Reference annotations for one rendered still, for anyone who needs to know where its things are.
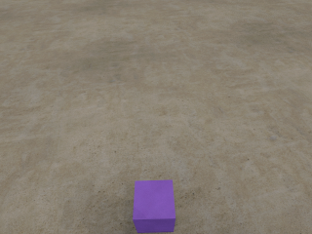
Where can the carton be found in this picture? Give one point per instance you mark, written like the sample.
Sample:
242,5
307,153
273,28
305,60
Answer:
154,206

